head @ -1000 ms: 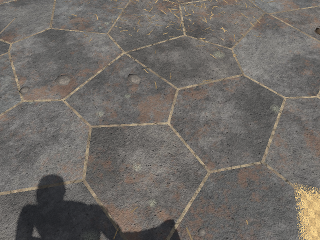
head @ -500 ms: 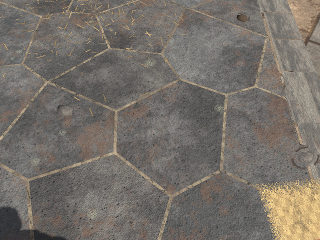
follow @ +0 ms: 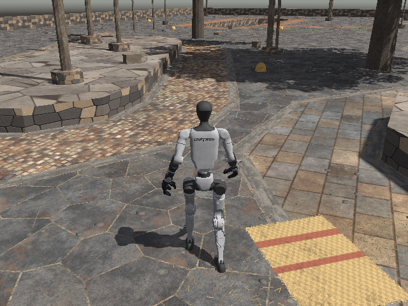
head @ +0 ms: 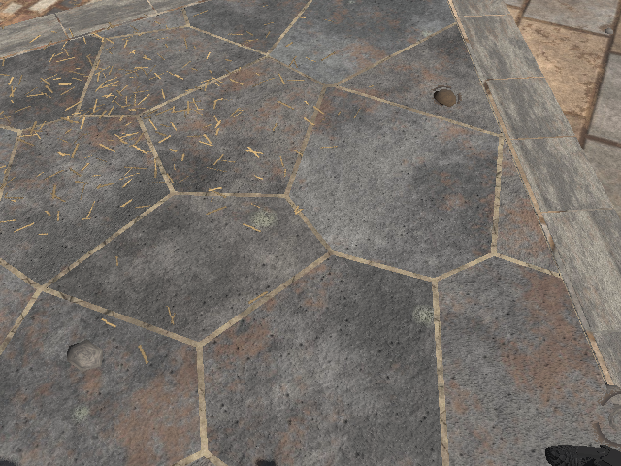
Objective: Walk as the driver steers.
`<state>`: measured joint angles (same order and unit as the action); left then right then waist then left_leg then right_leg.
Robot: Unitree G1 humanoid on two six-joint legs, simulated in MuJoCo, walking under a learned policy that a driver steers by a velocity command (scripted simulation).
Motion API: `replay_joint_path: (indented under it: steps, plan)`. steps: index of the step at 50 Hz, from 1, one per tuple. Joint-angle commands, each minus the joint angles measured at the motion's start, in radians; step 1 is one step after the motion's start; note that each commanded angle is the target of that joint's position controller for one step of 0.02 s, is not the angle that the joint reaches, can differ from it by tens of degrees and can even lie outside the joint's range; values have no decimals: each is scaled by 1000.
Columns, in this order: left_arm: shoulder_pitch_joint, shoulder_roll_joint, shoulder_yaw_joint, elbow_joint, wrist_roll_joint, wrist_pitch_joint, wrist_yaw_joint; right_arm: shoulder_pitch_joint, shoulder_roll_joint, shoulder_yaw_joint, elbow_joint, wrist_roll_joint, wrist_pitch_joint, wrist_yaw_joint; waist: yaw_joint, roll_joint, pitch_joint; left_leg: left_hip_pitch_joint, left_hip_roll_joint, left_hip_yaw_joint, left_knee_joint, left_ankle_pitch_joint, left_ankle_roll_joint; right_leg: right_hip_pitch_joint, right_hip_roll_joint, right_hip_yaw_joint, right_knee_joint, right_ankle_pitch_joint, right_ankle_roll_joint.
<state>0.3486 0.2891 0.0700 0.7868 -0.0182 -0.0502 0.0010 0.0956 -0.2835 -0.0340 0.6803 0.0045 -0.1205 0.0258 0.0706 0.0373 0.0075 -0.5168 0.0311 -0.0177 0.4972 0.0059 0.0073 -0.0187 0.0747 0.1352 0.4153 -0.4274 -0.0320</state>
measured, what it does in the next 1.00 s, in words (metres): walks ahead: left foot, then right foot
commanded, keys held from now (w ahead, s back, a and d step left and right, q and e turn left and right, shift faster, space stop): w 0.06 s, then no key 0.94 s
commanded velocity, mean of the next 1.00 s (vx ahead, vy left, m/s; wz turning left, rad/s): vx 0.15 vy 0.00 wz -0.05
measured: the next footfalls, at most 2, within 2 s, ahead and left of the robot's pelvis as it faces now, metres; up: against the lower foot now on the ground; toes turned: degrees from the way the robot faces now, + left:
left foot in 0.02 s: +0.18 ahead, +0.12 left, +0.00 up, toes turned +0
right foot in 0.44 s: +0.31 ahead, -0.11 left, +0.00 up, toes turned +0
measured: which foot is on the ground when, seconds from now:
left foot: up 0.00-0.00, down 0.02-1.00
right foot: down 0.00-0.02, up 0.04-0.42, down 0.44-1.00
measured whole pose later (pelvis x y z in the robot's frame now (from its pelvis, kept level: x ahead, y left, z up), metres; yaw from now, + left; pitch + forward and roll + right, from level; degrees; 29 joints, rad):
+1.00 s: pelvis +0.21 +0.00 +0.01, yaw -1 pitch -1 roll +0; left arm 0.10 0.23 0.06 0.92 0.00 0.01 0.02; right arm 0.25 -0.24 -0.03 0.96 -0.01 0.01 -0.03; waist -0.02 0.00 0.04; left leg -0.09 0.00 0.02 0.50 -0.38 0.00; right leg -0.31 0.02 0.01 0.54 -0.20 -0.02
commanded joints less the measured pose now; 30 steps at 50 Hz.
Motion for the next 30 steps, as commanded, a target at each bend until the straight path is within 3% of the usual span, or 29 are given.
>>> replay_joint_path:
  steps: [1, 2, 3, 4, 5, 6, 7, 9, 11, 13, 18, 21, 22, 23, 24, 25, 26, 28, 30]
  plan:
    - [-16, 89, 10, -65, 21, 1, 3, 263, -213, -77, -20, -16, -18, -11, -173, -53, -215, 468, 119, -113, 16, -35, 111, -164, -149, 47, 382, 522, -79]
    - [160, -4, -15, -72, 1, -18, 1, 352, -307, -101, 12, -26, -8, -5, -112, 266, -355, 820, 342, -596, -83, -245, 286, -526, 16, -40, 772, 46, 2]
    - [135, 67, -9, -56, -16, -27, -1, 386, -215, -82, 24, -2, -5, 5, -148, 244, -354, 853, 370, -812, -213, -507, 298, -690, 3, 44, 892, -138, 3]
    - [11, 139, 10, -76, -27, -29, 0, 307, -158, -62, 10, -2, -2, 2, -164, 122, -183, 728, 342, -653, -214, -433, 250, -751, -43, 39, 943, -72, 1]
    - [-70, 136, 8, -97, -12, -28, 5, 229, -138, -51, -5, -15, 5, -1, -143, 27, -108, 588, 300, -494, -198, -201, 223, -716, -88, -5, 915, 0, 5]
    - [-102, 125, 9, -106, 9, -27, 8, 179, -118, -42, -6, -21, 7, 1, -114, 2, -51, 471, 264, -378, -192, 76, 221, -678, -115, -25, 855, 31, 14]
    - [-87, 116, 14, -104, 18, -21, 9, 161, -98, -35, -4, -25, 3, 1, -83, 23, -53, 412, 229, -288, -190, 272, 209, -610, -143, -28, 797, 46, 22]
    - [-37, 67, 5, -83, 15, -5, 10, 149, -77, -27, 15, -22, -2, 2, -52, 56, -76, 368, 187, -178, -200, 480, 206, -529, -144, -51, 690, 64, 44]
    - [-45, 33, -6, -83, 20, 8, 15, 138, -98, -31, 34, -20, 0, -6, -39, 60, -90, 350, 179, -114, -209, 587, 219, -496, -140, -69, 553, 118, 65]
    - [-79, 15, -16, -86, 24, 13, 16, 121, -124, -38, 45, -13, 17, -16, -43, 63, -108, 331, 158, -55, -213, 588, 210, -433, -137, -86, 406, 219, 74]
    - [-187, 41, -9, -101, 20, 16, 10, 162, -131, -37, 92, -6, 51, -25, -92, 61, -99, 370, 164, -52, -198, 434, 194, -369, -114, -93, 214, 356, 64]
    - [-189, 48, -1, -101, 28, 11, 7, 130, -119, -33, 106, 7, 64, -26, -67, 51, -76, 370, 161, -77, -131, 296, 168, -295, -101, -106, 65, 390, 23]
    - [-175, 64, 4, -95, 36, 8, 9, 150, -102, -27, 118, 9, 64, -26, -59, 23, -77, 354, 128, -76, -93, 216, 131, -220, -109, -91, -23, 526, 1]
    - [-156, 114, 15, -96, 44, 5, 17, 181, -76, -18, 118, -12, 56, -26, -75, -43, -117, 310, 75, -50, -34, 99, 83, -104, -194, -8, 2, 835, -29]
    - [-174, 144, 19, -99, 44, 15, 25, 302, -47, -10, 137, -29, 48, -21, -150, -160, -175, 205, 14, -17, -10, -157, 33, 42, -287, 74, 77, 1003, -117]
    - [-183, 63, 3, -96, 34, 28, 24, 288, -33, 0, 148, -31, 53, -25, -123, -183, -199, 204, 6, -1, -12, -306, 0, 36, -301, 93, 84, 912, -161]
    - [-215, 31, -5, -97, 23, 36, 18, 242, -49, -1, 139, -28, 67, -27, -115, -165, -165, 213, 8, -2, -45, -313, -10, -14, -269, 84, 77, 772, -146]
    - [-259, 47, -1, -106, 21, 41, 5, 193, -86, -10, 140, -21, 97, -34, -99, -111, -91, 223, 0, 3, -67, -254, -1, -103, -196, 26, 81, 626, -89]
    - [-250, 67, 6, -90, 23, 31, -1, 191, -96, -12, 141, -20, 114, -38, -99, -100, -82, 258, 7, -4, -66, -194, 5, -127, -177, 6, 91, 642, -69]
